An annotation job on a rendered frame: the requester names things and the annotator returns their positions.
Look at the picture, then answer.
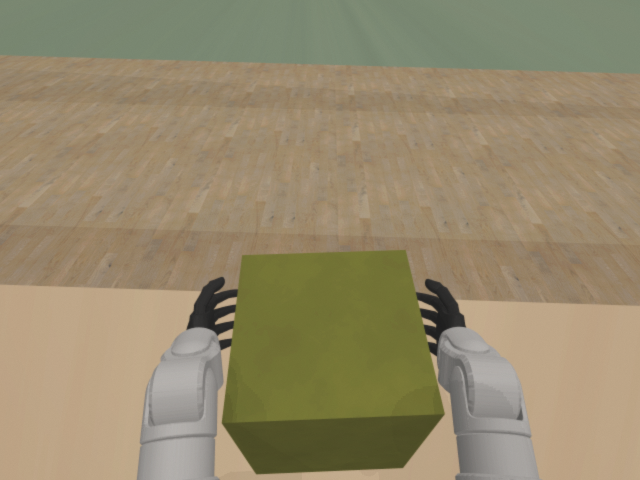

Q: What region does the left robot forearm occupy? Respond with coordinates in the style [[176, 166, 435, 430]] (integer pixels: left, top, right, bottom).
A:
[[137, 327, 224, 480]]

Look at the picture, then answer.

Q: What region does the right robot forearm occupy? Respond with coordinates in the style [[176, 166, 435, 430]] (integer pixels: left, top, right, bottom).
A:
[[437, 327, 542, 480]]

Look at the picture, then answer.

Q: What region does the carton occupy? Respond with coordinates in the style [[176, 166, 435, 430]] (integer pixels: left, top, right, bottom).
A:
[[222, 250, 445, 474]]

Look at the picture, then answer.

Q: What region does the right robot hand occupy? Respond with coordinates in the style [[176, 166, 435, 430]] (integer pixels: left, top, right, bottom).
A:
[[416, 279, 466, 356]]

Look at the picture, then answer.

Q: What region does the left robot hand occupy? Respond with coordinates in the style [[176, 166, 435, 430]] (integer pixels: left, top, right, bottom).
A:
[[186, 277, 238, 350]]

